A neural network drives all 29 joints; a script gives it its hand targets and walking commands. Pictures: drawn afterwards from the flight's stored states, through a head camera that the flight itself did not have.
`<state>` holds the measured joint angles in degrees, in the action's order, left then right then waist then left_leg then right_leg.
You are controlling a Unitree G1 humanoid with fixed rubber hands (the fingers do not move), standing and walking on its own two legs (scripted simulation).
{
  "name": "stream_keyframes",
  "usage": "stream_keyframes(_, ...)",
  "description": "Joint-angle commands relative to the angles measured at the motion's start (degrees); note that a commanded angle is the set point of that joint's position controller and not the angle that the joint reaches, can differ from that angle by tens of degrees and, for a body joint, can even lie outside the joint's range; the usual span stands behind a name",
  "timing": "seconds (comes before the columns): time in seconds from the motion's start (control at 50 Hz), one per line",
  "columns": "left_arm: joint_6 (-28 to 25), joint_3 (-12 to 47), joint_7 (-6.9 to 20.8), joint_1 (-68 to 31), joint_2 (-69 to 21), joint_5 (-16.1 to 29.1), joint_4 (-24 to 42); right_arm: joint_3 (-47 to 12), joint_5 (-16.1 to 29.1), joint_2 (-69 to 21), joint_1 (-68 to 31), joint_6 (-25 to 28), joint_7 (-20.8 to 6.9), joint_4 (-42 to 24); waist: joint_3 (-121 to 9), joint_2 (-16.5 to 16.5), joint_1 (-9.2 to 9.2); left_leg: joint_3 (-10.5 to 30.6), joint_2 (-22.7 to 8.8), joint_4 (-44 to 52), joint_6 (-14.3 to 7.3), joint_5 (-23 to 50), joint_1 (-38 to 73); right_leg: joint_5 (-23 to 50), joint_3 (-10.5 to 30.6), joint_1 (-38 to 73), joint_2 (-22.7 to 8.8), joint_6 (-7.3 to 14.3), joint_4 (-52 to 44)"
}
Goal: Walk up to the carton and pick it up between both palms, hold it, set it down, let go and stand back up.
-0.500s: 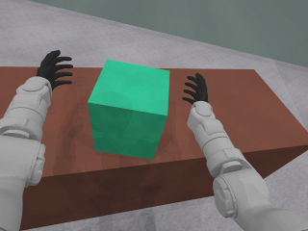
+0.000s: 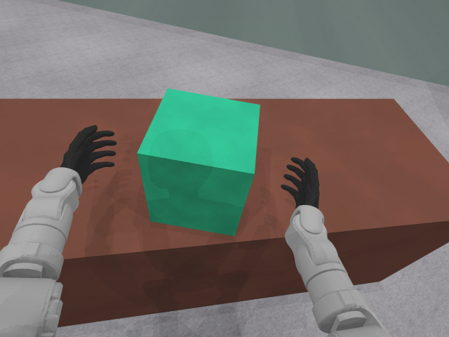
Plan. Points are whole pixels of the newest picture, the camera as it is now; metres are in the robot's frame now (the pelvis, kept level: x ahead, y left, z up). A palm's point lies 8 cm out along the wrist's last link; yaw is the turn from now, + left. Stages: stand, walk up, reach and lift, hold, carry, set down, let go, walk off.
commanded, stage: set down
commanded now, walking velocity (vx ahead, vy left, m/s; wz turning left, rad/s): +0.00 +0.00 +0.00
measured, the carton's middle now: (202, 165) +0.47 +0.01 -0.03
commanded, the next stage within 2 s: none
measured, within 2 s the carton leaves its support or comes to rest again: neither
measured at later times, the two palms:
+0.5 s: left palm (55, 214) +0.32 +0.27 +0.02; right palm (298, 240) +0.26 -0.16 +0.01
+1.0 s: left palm (32, 275) +0.24 +0.30 -0.02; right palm (296, 273) +0.21 -0.15 -0.02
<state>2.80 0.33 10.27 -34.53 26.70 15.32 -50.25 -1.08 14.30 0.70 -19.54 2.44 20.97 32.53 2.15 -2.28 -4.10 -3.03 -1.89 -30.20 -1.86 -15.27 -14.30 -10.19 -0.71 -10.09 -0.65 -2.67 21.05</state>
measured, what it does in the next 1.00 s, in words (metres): stands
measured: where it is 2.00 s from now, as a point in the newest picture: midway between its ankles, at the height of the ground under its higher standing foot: outside the picture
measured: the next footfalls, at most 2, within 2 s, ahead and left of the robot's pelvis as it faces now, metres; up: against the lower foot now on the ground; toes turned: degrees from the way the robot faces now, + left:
none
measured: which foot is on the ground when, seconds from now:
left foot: down 0.00-1.00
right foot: down 0.00-1.00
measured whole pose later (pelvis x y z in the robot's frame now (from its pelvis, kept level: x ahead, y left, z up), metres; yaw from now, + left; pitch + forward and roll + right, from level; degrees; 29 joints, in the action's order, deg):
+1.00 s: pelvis +0.00 +0.01 -0.01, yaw +1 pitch -4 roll -4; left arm -11.0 0.8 11.5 -0.6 27.8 16.8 -29.7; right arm -1.0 7.3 -3.8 8.3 19.0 18.5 25.9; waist 6.6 -2.3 1.7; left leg -1.9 -1.4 -36.2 -2.8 -18.8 -13.1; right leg -13.9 -0.8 -8.3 -0.7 -0.6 26.5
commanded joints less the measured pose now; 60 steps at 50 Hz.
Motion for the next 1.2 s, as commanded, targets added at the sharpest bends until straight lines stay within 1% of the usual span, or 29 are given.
stream_keyframes(0.0, -1.5, -3.6, 1.2, -14.6, 9.1, -0.4, 12.6, -0.7, -0.7, 2.0, -11.1, 2.1, 0.5, -11.2, -18.7, 8.6, 0.08, 0.6, 0.8, 2.4, 4.4, 20.2, 14.3, 14.1, -1.7, 5.0, 2.2, 3.3, -1.2)
stream_keyframes(0.06, -1.5, -4.2, 1.9, -13.1, 9.1, -1.1, 13.1, -1.4, -1.3, 0.7, -8.7, 1.8, 0.9, -11.3, -15.3, 8.8, 0.59, 0.2, 1.0, 3.6, 4.1, 16.8, 12.6, 12.2, -1.0, 5.9, 1.5, 3.4, -1.9)
stream_keyframes(0.08, -1.6, -4.5, 2.0, -10.7, 8.7, -1.3, 13.6, -1.6, -1.7, -0.1, -6.3, 1.8, 1.1, -11.2, -14.3, 8.1, 0.33, 0.1, 1.1, 3.8, 3.9, 16.1, 12.8, 12.3, -1.0, 6.4, 1.4, 3.4, -2.1)
stream_keyframes(0.1, -1.7, -5.1, 2.2, -11.0, 9.5, -1.3, 13.3, -1.7, -2.0, 0.1, -6.6, 1.8, 1.1, -12.4, -13.4, 7.8, 1.07, 0.0, 1.1, 4.1, 3.6, 14.9, 11.7, 11.6, -0.6, 6.2, 1.0, 3.3, -2.2)
stream_keyframes(0.14, -2.4, -5.0, 2.2, -8.2, 9.3, -1.6, 14.5, -1.4, -3.1, -0.3, -4.1, 2.5, 1.3, -13.0, -12.2, 7.4, 1.00, -0.1, 1.2, 4.2, 3.4, 13.6, 10.9, 11.1, -0.4, 5.8, 0.8, 3.4, -2.4)
stream_keyframes(0.18, -3.2, -5.8, 2.3, -6.2, 9.8, -1.6, 14.9, -1.7, -3.7, -1.0, -2.3, 3.3, 1.4, -14.6, -12.5, 6.8, 1.77, -0.2, 1.3, 4.1, 3.2, 12.8, 10.6, 10.2, -0.1, 5.6, 0.5, 3.3, -2.3)
stream_keyframes(0.2, -3.6, -5.5, 2.4, -6.6, 10.1, -1.1, 14.6, -1.8, -4.1, -1.3, -2.2, 3.7, 1.6, -15.0, -12.9, 6.3, 1.48, -0.2, 1.3, 4.0, 3.0, 11.8, 9.9, 10.1, 0.0, 5.2, 0.3, 3.2, -2.1)
stream_keyframes(0.24, -4.6, -5.6, 2.5, -6.2, 10.6, -0.8, 15.3, -1.6, -4.7, -1.7, -1.5, 4.3, 1.8, -16.2, -13.2, 6.6, 2.07, 0.1, 1.1, 3.8, 2.9, 10.1, 9.5, 7.5, 0.2, 4.4, 0.0, 3.2, -2.0)
stream_keyframes(0.26, -5.3, -5.1, 2.4, -5.6, 10.6, -0.5, 15.8, -1.4, -5.1, -2.3, -0.3, 4.9, 1.8, -15.7, -13.1, 6.6, 1.34, 0.2, 1.1, 3.6, 2.9, 9.1, 8.9, 6.2, 0.1, 3.8, -0.1, 3.4, -1.9)
stream_keyframes(0.28, -6.0, -5.3, 2.3, -5.7, 11.1, -0.2, 15.8, -1.5, -5.3, -2.6, -0.3, 5.4, 1.9, -16.4, -13.7, 6.8, 2.10, 0.2, 1.1, 3.3, 2.8, 8.4, 8.4, 5.2, 0.2, 3.1, -0.3, 3.4, -1.6)
stream_keyframes(0.3, -6.7, -4.7, 2.2, -6.0, 11.4, 0.8, 17.2, -1.0, -5.8, -2.4, -0.5, 5.8, 1.8, -17.3, -15.0, 7.2, 1.62, 0.2, 1.0, 3.1, 3.0, 8.1, 8.4, 4.2, 0.1, 2.4, -0.4, 3.6, -1.4)
stream_keyframes(0.34, -7.8, -3.8, 1.8, -5.1, 11.1, 1.6, 17.2, -1.0, -5.7, -2.8, 0.2, 6.5, 1.7, -17.6, -15.9, 7.9, 1.71, 0.6, 0.7, 2.7, 3.0, 7.4, 7.8, 2.0, -0.1, 1.4, -0.3, 3.9, -1.0)
stream_keyframes(0.4, -9.0, -3.3, 2.0, 0.0, 10.4, 1.9, 17.6, -1.9, -5.4, -3.5, 5.2, 7.9, 1.4, -16.4, -16.2, 8.4, 1.69, 1.3, 0.3, 1.4, 3.5, 10.3, 9.6, 3.3, -0.5, 1.1, -0.2, 4.4, -0.2)
stream_keyframes(0.44, -9.2, -2.7, 2.3, 0.1, 10.5, 2.1, 17.1, -1.9, -5.6, -3.5, 5.2, 8.7, 1.5, -14.6, -16.0, 9.1, 1.50, 1.7, 0.0, 0.9, 3.8, 11.3, 9.5, 3.0, -0.6, 0.5, 0.1, 4.6, 0.0)
stream_keyframes(0.5, -9.4, -3.1, 2.3, 5.4, 9.3, 0.9, 19.1, -1.8, -5.5, -3.1, 9.6, 10.2, 1.3, -12.7, -13.4, 10.8, 2.18, 2.3, -0.7, 0.6, 4.6, 14.6, 10.9, 2.9, -1.2, -0.1, 0.8, 5.3, 0.0)
stream_keyframes(0.56, -9.5, -3.8, 2.6, 8.3, 9.0, 0.3, 20.9, -2.0, -5.1, -3.2, 11.6, 12.3, 1.0, -12.7, -11.6, 11.0, 2.91, 2.6, -0.8, 0.0, 5.4, 18.3, 12.4, 3.8, -1.2, -0.1, 1.3, 5.4, -0.3)
stream_keyframes(0.58, -9.5, -4.1, 2.6, 12.3, 7.9, -0.7, 21.2, -2.4, -4.9, -3.6, 14.8, 13.1, 1.0, -12.4, -10.0, 11.0, 3.18, 2.7, -1.0, 0.0, 5.6, 19.3, 13.4, 4.0, -1.3, 0.1, 1.5, 5.5, -0.5)
stream_keyframes(0.6, -9.5, -4.3, 2.7, 10.1, 8.8, -0.8, 21.9, -1.8, -5.4, -2.8, 12.1, 13.7, 0.9, -13.0, -10.2, 11.3, 3.36, 2.8, -1.0, -0.1, 5.7, 19.2, 12.7, 2.9, -1.1, -0.6, 1.4, 5.6, -0.5)
stream_keyframes(0.62, -9.9, -4.5, 2.6, 14.2, 7.8, -1.4, 22.7, -2.1, -5.1, -3.5, 15.7, 14.5, 0.6, -12.5, -8.3, 11.2, 3.80, 3.0, -1.0, 0.3, 5.8, 19.5, 13.4, 2.9, -1.2, -0.1, 1.6, 5.6, -0.7)
stream_keyframes(0.64, -9.9, -4.6, 2.7, 12.2, 8.5, -1.0, 22.3, -1.4, -5.8, -2.9, 13.8, 14.7, 0.5, -12.3, -8.1, 11.2, 4.01, 3.0, -1.1, 0.4, 5.9, 17.9, 12.4, 1.3, -0.9, -0.7, 1.5, 5.7, -0.7)
stream_keyframes(0.66, -10.4, -4.7, 2.5, 15.5, 7.8, -1.5, 23.6, -1.5, -5.8, -3.1, 16.5, 15.5, 0.3, -12.9, -7.4, 11.0, 4.33, 3.3, -1.2, 0.6, 5.9, 18.1, 12.7, 1.5, -1.1, 0.0, 1.6, 5.7, -0.7)
stream_keyframes(0.72, -11.8, -4.4, 2.2, 17.1, 7.8, -1.0, 25.0, -1.1, -6.7, -2.9, 16.7, 17.0, -0.3, -14.3, -7.0, 10.3, 4.65, 3.8, -1.2, 1.2, 5.6, 14.2, 10.9, -0.4, -0.7, 0.1, 1.3, 5.8, -0.1)
stream_keyframes(0.86, -15.8, -2.7, 1.2, 20.9, 9.5, 1.6, 28.9, 0.7, -7.8, -2.8, 20.3, 18.5, -2.1, -14.7, -8.2, 10.6, 4.09, 5.7, -2.1, 1.3, 5.1, 8.1, 7.9, -3.0, 0.2, -0.7, 0.5, 6.1, 2.4)
stream_keyframes(0.92, -16.5, -2.1, 1.1, 24.8, 9.7, 2.5, 28.9, 0.2, -7.3, -2.9, 23.3, 18.8, -2.7, -13.3, -7.6, 10.5, 4.04, 5.8, -2.0, 0.9, 4.9, 8.9, 7.9, -2.3, 0.7, -0.3, 0.3, 6.3, 2.8)
stream_keyframes(0.98, -15.7, -1.7, 0.7, 26.9, 9.0, 1.3, 28.1, 0.7, -7.3, -1.8, 23.7, 18.1, -3.7, -9.2, -5.4, 12.9, 4.14, 6.6, -2.5, 1.6, 5.3, 9.0, 7.6, -3.5, 0.2, -1.2, 0.6, 6.7, 3.1)
stream_keyframes(1.02, -14.9, -1.3, 0.4, 28.5, 8.4, 0.6, 28.4, 1.1, -7.4, -0.9, 23.5, 18.1, -4.3, -8.6, -4.8, 13.2, 4.33, 6.9, -2.7, 1.8, 5.7, 9.9, 8.0, -3.6, -0.1, -1.0, 0.9, 6.7, 2.7)
stream_keyframes(1.06, -14.2, -1.3, -0.2, 29.7, 7.9, -0.1, 29.4, 1.1, -7.1, 0.2, 22.4, 18.4, -5.3, -9.0, -4.9, 13.8, 5.20, 6.7, -2.7, 2.0, 6.1, 11.0, 7.9, -3.6, -0.3, -0.3, 1.1, 6.9, 2.6)
stream_keyframes(1.14, -12.8, -2.0, -0.7, 33.3, 7.3, -1.2, 29.8, 1.3, -7.6, 1.9, 23.5, 18.4, -6.9, -9.4, -4.8, 11.2, 5.67, 5.8, -2.3, 2.2, 5.9, 14.0, 8.6, -1.6, -0.6, 1.7, 1.2, 6.6, 1.7)
stream_keyframes(1.18, -12.4, -2.0, -0.9, 33.5, 7.2, -1.2, 30.0, 1.5, -7.8, 1.7, 23.6, 17.9, -7.3, -9.8, -4.2, 10.0, 5.61, 5.4, -2.0, 3.0, 5.3, 11.9, 8.2, -1.5, -0.3, 2.5, 0.9, 6.3, 1.1)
